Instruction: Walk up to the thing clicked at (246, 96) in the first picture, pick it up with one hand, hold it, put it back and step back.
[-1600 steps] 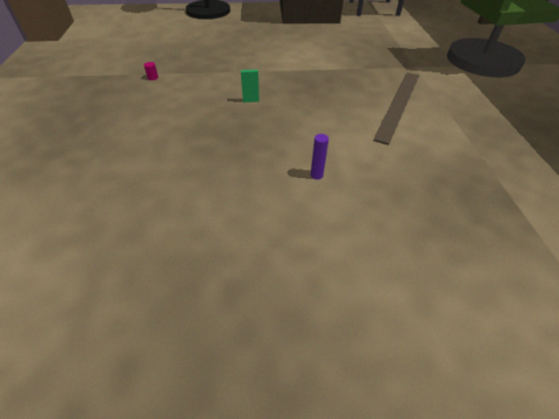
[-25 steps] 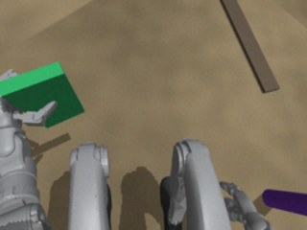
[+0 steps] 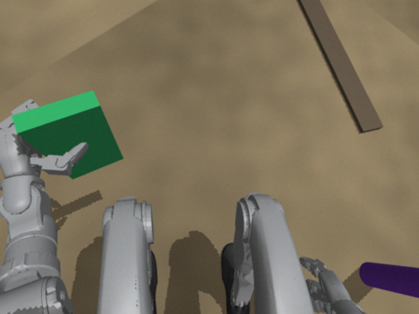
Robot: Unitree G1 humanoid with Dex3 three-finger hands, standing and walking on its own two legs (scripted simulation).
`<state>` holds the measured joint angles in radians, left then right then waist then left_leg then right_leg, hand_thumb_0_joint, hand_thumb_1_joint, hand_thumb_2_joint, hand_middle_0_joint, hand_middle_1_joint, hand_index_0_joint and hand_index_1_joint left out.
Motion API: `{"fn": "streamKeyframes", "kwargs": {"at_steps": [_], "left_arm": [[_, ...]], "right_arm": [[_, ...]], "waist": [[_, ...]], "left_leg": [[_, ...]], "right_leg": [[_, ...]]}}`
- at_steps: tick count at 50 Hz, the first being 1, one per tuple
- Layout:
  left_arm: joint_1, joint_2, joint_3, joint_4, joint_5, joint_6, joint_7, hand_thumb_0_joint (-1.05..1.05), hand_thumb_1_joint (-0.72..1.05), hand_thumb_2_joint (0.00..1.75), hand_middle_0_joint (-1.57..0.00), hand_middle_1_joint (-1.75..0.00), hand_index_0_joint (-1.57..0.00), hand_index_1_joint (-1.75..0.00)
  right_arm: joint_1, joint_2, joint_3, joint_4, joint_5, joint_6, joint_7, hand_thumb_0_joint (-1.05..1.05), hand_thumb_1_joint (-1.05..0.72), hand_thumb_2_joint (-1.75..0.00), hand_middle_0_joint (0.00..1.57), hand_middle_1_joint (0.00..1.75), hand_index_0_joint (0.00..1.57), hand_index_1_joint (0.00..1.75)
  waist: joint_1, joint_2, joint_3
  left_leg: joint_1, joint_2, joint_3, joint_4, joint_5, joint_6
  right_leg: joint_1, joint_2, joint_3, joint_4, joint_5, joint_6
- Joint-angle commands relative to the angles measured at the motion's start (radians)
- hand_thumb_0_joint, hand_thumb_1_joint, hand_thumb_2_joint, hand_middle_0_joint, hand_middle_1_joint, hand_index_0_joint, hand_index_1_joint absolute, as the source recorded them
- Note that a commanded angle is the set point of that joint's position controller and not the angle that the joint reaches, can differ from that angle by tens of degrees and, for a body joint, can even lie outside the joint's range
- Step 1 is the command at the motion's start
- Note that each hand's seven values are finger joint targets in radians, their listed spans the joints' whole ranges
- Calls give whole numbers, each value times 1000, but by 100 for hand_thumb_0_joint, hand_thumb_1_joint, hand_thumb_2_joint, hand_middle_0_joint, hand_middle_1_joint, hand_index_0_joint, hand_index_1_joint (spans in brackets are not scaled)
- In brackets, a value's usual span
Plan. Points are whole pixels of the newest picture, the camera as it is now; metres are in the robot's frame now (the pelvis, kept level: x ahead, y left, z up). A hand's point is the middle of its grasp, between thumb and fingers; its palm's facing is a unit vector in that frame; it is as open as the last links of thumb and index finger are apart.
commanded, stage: settle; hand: left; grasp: from the side
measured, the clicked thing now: (81, 142) +0.42 +0.23 -0.06
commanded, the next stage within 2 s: lift in 0.12 s
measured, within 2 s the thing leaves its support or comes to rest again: neither
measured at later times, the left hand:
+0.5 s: hand (52, 132) +0.42 +0.26 +0.00, palm faces +0.22 -0.98 -0.04, open 8.0 cm
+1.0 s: hand (3, 91) +0.40 +0.24 +0.15, palm faces +0.24 -0.97 -0.04, open 8.0 cm
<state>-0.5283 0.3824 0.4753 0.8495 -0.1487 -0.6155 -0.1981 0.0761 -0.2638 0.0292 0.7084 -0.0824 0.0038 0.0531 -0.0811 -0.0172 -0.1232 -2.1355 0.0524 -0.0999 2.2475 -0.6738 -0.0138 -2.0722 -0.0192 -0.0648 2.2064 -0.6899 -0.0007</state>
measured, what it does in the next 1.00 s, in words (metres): rises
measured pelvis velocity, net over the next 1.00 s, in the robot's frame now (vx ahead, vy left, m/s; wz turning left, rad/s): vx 0.03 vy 0.00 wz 0.03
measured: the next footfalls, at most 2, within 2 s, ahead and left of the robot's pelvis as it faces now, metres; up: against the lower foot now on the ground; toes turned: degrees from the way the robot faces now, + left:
none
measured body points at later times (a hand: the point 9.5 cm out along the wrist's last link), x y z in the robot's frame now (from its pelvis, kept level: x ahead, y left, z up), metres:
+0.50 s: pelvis +0.00 +0.00 +0.03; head +0.20 +0.04 +0.43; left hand +0.40 +0.31 +0.01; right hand +0.15 -0.26 -0.10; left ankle +0.09 +0.13 -0.35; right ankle +0.10 -0.12 -0.35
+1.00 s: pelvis +0.03 +0.00 +0.14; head +0.19 +0.03 +0.56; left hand +0.38 +0.29 +0.16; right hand +0.21 -0.24 +0.01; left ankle +0.09 +0.13 -0.35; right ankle +0.10 -0.12 -0.35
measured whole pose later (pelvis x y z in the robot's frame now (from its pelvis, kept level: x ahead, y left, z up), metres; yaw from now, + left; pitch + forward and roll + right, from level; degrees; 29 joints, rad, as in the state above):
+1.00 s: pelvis +0.03 +0.00 +0.14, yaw +2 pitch +31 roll -4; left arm -0.24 0.26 0.30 0.34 -0.19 -0.36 -0.08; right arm 0.10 -0.24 -0.01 0.64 0.01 -0.02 -0.02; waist -0.02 0.02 -0.18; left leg -1.70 0.06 -0.06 1.81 -0.66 -0.01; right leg -1.64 -0.02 -0.06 1.77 -0.67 0.00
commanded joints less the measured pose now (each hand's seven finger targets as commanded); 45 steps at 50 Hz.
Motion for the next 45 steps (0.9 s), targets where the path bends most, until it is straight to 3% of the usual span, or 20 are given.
{"fn": "streamKeyframes", "kwargs": {"at_steps": [1, 2, 6, 8, 10, 11, 13, 20, 21, 23, 26, 28, 29, 31, 33, 34, 38, 41, 43, 45], "left_arm": [[-312, 241, 54, -241, -39, -91, 9, 0, 25, 133, -135, -144, -135, -145], [-301, 225, 36, -228, -32, -88, 8, 0, 25, 132, -135, -144, -136, -145], [-312, 219, 35, -226, -27, -92, 16, 0, 25, 134, -135, -144, -135, -145], [-305, 241, 58, -212, -29, -93, 19, 0, 23, 133, -134, -143, -134, -144], [-329, 217, 35, -234, -28, -96, 16, 0, 23, 131, -133, -141, -133, -143], [-307, 232, 55, -220, -27, -95, 20, 0, 19, 123, -135, -144, -139, -142], [-284, 229, 52, -223, -23, -92, 17, 0, 19, 124, -133, -145, -137, -143], [-261, 234, 38, -329, -44, -65, -6, 0, 21, 123, -135, -146, -139, -144], [-255, 204, 15, -323, -46, -58, -10, 0, 21, 123, -137, -147, -141, -145], [-273, 238, 35, -392, -54, -52, -3, 0, 20, 123, -135, -146, -139, -144], [-251, 184, -7, -443, -69, -28, -4, 0, 22, 123, -134, -144, -138, -142], [-188, 185, 0, -419, -73, -5, -2, 0, 23, 124, -134, -145, -138, -142], [-177, 163, -19, -435, -75, 3, -1, 0, 23, 124, -134, -146, -138, -143], [-181, 178, -17, -528, -82, 14, 6, 0, 23, 125, -135, -147, -139, -144], [-138, 143, -45, -543, -85, 38, 12, 0, 25, 124, -134, -145, -139, -143], [-120, 142, -26, -536, -94, 47, 20, 0, 26, 125, -133, -145, -138, -143], [-56, 113, -51, -630, -96, 78, 48, 0, 27, 125, -133, -145, -137, -142], [-56, 144, -45, -754, -94, 101, 74, 0, 27, 124, -133, -144, -137, -141], [-6, 71, -124, -751, -85, 128, 88, 0, 25, 125, -129, -142, -133, -140], [20, 83, -94, -764, -85, 146, 113, 0, 26, 124, -129, -141, -132, -139]], "right_arm": [[114, -208, -79, -61, 5, -21, -20, 0, -90, -90, 20, 30, 20, 30], [110, -204, -77, -62, 6, -21, -21, 0, -89, -90, 20, 30, 20, 30], [115, -196, -76, -52, 3, -20, -20, 0, -89, -90, 20, 30, 20, 30], [114, -198, -78, -54, 3, -22, -20, 0, -89, -90, 20, 30, 20, 30], [116, -196, -81, -58, 2, -21, -19, 0, -90, -90, 20, 30, 20, 30], [124, -200, -82, -57, 3, -20, -18, 0, -92, -90, 20, 30, 20, 30], [119, -201, -85, -57, 5, -18, -19, 0, -92, -90, 20, 30, 20, 30], [122, -206, -93, -73, 21, -24, -27, 0, -92, -90, 20, 30, 20, 30], [121, -202, -92, -79, 25, -24, -29, 0, -92, -89, 20, 30, 20, 30], [120, -200, -95, -91, 31, -25, -33, 0, -91, -90, 20, 30, 20, 30], [120, -198, -97, -98, 42, -31, -38, 0, -91, -89, 20, 30, 20, 30], [120, -202, -102, -101, 49, -34, -43, 0, -91, -89, 20, 30, 20, 30], [113, -195, -100, -110, 52, -36, -45, 0, -90, -89, 20, 30, 20, 30], [118, -188, -103, -120, 59, -38, -49, 0, -91, -89, 20, 30, 20, 30], [118, -185, -104, -125, 67, -40, -54, 0, -90, -89, 20, 30, 20, 30], [115, -187, -105, -126, 72, -43, -56, 0, -90, -89, 20, 30, 20, 30], [108, -172, -109, -151, 82, -46, -64, 0, -90, -89, 20, 30, 20, 30], [120, -159, -111, -159, 89, -49, -71, 0, -89, -89, 20, 30, 20, 30], [111, -152, -111, -161, 93, -52, -76, 0, -89, -89, 20, 30, 20, 30], [113, -153, -112, -157, 98, -56, -81, 0, -89, -89, 20, 30, 20, 30]], "waist": [[15, 160, -667], [12, 169, -650], [11, 153, -628], [19, 128, -636], [6, 139, -653], [17, 137, -660], [26, 146, -662], [34, 178, -706], [22, 181, -683], [36, 176, -696], [29, 191, -695], [36, 176, -678], [31, 164, -662], [46, 172, -694], [42, 158, -675], [43, 145, -661], [56, 123, -679], [66, 129, -730], [47, 117, -681], [57, 122, -677]], "left_leg": [[479, -30, 57, -268, 114, 32], [482, -31, 57, -276, 120, 31], [460, -30, 63, -278, 118, 33], [444, -31, 67, -274, 112, 38], [453, -32, 66, -274, 119, 39], [468, -32, 66, -281, 123, 36], [488, -31, 66, -293, 128, 36], [564, -28, 57, -346, 141, 31], [561, -29, 52, -359, 126, 29], [561, -29, 55, -377, 97, 32], [610, -28, 41, -412, 87, 28], [628, -26, 36, -428, 98, 28], [621, -25, 37, -436, 90, 30], [643, -29, 43, -459, 92, 30], [667, -28, 37, -486, 108, 30], [678, -26, 29, -498, 106, 30], [723, -25, 39, -535, 149, 33], [778, -26, 53, -572, 200, 36], [825, -23, 47, -609, 195, 36], [869, -23, 37, -648, 200, 33]], "right_leg": [[331, 37, -18, -257, 156, -37], [320, 35, -20, -255, 158, -38], [339, 36, -14, -269, 155, -36], [369, 36, -2, -287, 148, -32], [366, 35, -7, -284, 160, -33], [371, 36, -8, -283, 158, -35], [369, 37, -11, -286, 160, -35], [393, 36, -11, -311, 171, -39], [380, 34, -14, -316, 158, -41], [406, 34, -6, -345, 134, -39], [394, 31, -6, -368, 130, -42], [400, 32, -5, -385, 138, -42], [411, 30, -3, -400, 134, -40], [459, 28, 8, -435, 134, -40], [473, 29, 6, -457, 147, -39], [474, 27, 3, -464, 147, -39], [564, 27, 16, -528, 184, -33], [680, 24, 36, -590, 231, -27], [679, 26, 36, -627, 232, -26], [708, 27, 29, -648, 238, -28]]}}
